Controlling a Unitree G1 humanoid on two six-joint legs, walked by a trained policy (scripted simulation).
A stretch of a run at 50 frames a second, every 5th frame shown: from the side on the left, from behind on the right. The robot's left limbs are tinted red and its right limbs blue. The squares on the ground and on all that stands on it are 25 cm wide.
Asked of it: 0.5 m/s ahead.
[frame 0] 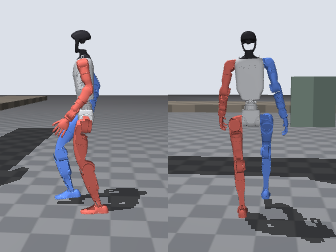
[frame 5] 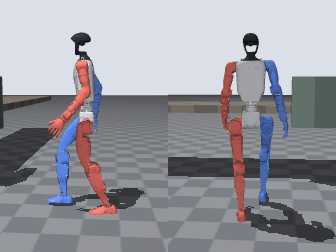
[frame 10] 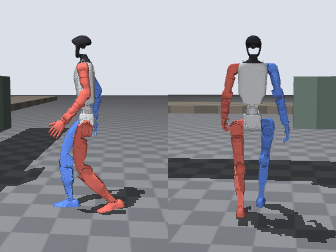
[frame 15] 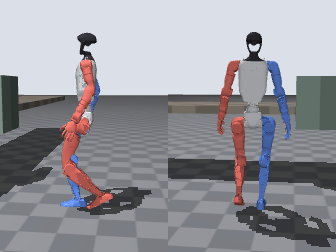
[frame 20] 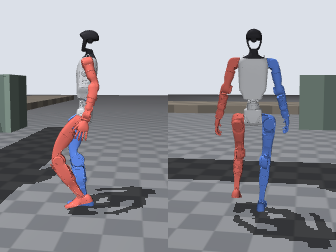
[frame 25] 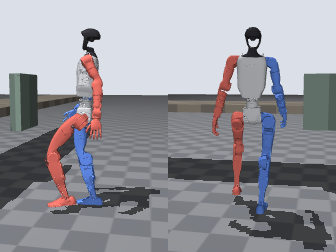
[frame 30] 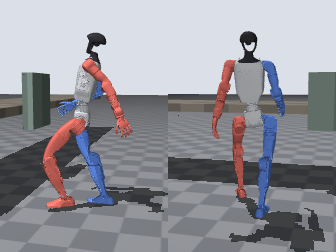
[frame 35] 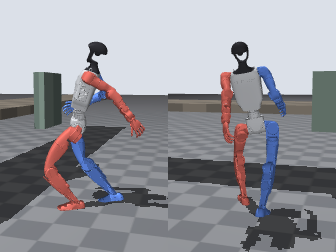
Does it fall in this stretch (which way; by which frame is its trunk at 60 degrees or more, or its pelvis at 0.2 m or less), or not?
no
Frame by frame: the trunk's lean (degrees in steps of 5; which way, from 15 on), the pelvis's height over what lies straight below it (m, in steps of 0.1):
0: 5, 0.8
5: 5, 0.8
10: 5, 0.7
15: 0, 0.8
20: 5, 0.8
25: 5, 0.8
30: 15 backward, 0.7
35: 20 backward and to its left, 0.7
